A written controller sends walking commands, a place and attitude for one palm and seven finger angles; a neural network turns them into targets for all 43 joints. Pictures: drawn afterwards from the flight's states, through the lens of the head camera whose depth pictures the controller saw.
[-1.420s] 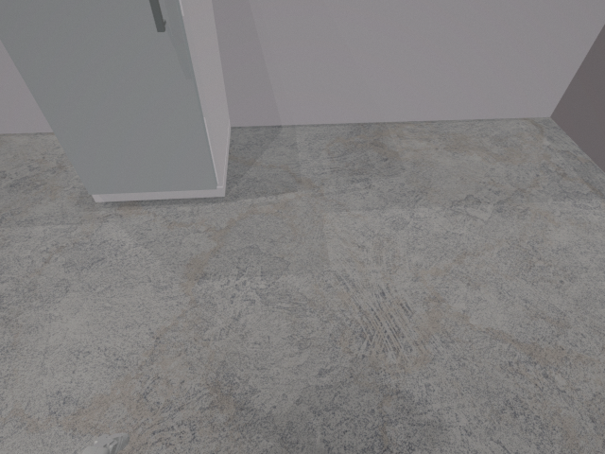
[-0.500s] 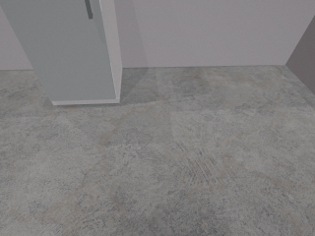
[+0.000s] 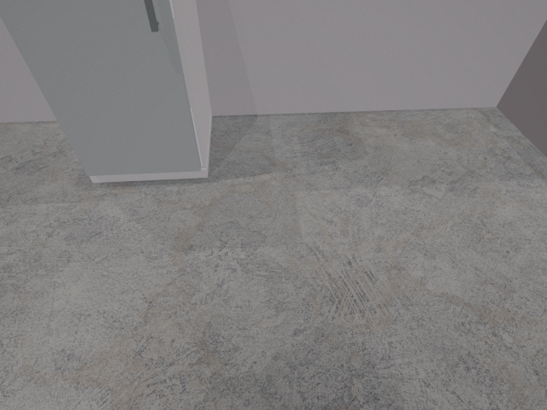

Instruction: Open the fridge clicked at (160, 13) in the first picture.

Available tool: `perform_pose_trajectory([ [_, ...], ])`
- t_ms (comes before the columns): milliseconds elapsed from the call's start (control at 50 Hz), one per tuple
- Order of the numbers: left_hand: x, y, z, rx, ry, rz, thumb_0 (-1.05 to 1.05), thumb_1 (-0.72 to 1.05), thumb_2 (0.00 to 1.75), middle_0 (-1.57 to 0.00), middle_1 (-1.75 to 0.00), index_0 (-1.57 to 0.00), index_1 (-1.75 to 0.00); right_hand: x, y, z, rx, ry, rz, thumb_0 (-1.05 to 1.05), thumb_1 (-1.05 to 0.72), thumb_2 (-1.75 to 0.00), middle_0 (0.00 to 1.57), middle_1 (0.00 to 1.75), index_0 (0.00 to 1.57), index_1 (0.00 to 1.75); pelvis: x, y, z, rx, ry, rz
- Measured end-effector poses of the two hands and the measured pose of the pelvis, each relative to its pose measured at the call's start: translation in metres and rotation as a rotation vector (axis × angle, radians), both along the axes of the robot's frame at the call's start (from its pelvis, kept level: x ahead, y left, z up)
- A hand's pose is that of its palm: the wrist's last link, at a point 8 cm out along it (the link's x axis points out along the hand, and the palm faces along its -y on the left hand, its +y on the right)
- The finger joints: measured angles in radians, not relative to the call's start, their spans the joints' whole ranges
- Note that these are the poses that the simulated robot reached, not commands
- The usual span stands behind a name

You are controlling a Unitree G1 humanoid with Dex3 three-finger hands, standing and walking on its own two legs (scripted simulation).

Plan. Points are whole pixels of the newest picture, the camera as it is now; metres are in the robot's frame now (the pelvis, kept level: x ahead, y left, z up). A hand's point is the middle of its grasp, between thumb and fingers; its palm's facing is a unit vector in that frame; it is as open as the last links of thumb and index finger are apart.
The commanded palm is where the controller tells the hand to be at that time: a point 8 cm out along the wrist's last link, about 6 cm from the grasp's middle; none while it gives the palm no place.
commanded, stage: look at it before walking up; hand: right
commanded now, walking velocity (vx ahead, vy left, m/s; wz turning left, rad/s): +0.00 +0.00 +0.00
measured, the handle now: out of the picture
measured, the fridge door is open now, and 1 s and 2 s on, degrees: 0 0 0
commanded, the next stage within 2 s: walk to a spot facing it in 0.02 s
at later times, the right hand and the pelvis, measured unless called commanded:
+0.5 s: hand out of the picture +0.06 -0.19 -0.18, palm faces -0.14 +0.95 -0.28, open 7.4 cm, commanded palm none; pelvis -0.01 +0.01 -0.03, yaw +9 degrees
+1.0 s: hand out of the picture +0.13 -0.22 -0.18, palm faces -0.34 +0.92 -0.20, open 7.4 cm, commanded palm none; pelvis +0.00 -0.04 +0.00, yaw +24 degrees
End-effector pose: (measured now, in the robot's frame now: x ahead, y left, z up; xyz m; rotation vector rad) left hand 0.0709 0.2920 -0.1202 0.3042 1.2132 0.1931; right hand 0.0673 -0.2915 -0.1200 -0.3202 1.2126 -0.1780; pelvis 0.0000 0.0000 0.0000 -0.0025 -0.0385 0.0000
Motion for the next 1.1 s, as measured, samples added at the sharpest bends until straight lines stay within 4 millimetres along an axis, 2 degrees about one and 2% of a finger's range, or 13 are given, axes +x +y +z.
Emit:
perform_pose_trajectory([
  [260,0.003,-0.006,-0.003,-0.001,-0.017,0.025,0.0,0.91,0.9,-0.21,-0.3,-0.21,-0.3,-0.001,0.0,-0.004,-0.003,0.03,-0.001,0.01,-0.9,-0.9,0.21,0.3,0.2,0.3,0.001,-0.003,-0.002,-0.002,0.007,0.036],
  [400,-0.017,-0.023,-0.021,-0.062,-0.04,0.105,0.0,0.91,0.9,-0.21,-0.3,-0.2,-0.3,-0.002,0.026,-0.02,0.04,0.069,0.052,0.01,-0.91,-0.9,0.2,0.3,0.2,0.3,-0.007,0.002,-0.014,-0.024,0.016,0.109],
  [520,-0.042,-0.02,-0.048,-0.12,-0.02,0.179,0.0,0.91,0.9,-0.21,-0.3,-0.21,-0.3,-0.005,0.057,-0.029,0.056,0.061,0.09,0.01,-0.91,-0.9,0.2,0.3,0.2,0.3,-0.014,0.015,-0.028,-0.018,0.012,0.167],
  [640,-0.059,-0.018,-0.036,-0.12,-0.003,0.229,0.01,0.91,0.9,-0.21,-0.3,-0.2,-0.3,-0.014,0.074,-0.021,0.085,0.091,0.108,0.01,-0.9,-0.9,0.21,0.3,0.2,0.3,-0.021,0.015,-0.015,-0.016,0.035,0.208],
  [740,-0.069,-0.019,-0.022,-0.09,-0.027,0.274,0.01,0.91,0.9,-0.21,-0.3,-0.2,-0.3,-0.007,0.07,-0.019,0.099,0.093,0.149,0.01,-0.9,-0.9,0.21,0.3,0.2,0.3,-0.024,0.007,-0.008,-0.021,0.055,0.261],
  [840,-0.072,-0.028,-0.008,-0.051,-0.074,0.309,0.01,0.91,0.9,-0.2,-0.3,-0.2,-0.3,0.01,0.051,-0.023,0.111,0.079,0.193,0.01,-0.9,-0.9,0.21,0.3,0.21,0.3,-0.02,-0.011,-0.008,-0.011,0.071,0.319],
  [920,-0.082,-0.043,0.001,0.0,-0.13,0.355,0.0,0.91,0.9,-0.2,-0.3,-0.2,-0.3,0.035,0.03,-0.034,0.121,0.072,0.238,0.01,-0.9,-0.9,0.21,0.3,0.2,0.3,-0.013,-0.029,-0.013,0.005,0.073,0.368],
  [1020,-0.123,-0.07,0.013,0.012,-0.07,0.448,0.0,0.91,0.9,-0.21,-0.3,-0.2,-0.3,0.089,0.028,-0.024,0.141,0.032,0.329,0.01,-0.91,-0.9,0.2,0.3,0.2,0.3,0.005,-0.036,-0.001,0.034,0.057,0.427],
  [1100,-0.156,-0.093,0.012,-0.006,0.023,0.54,0.0,0.91,0.9,-0.21,-0.3,-0.2,-0.3,0.134,0.043,-0.019,0.151,-0.005,0.404,0.01,-0.91,-0.9,0.2,0.3,0.2,0.3,0.022,-0.034,0.001,0.042,0.055,0.484],
])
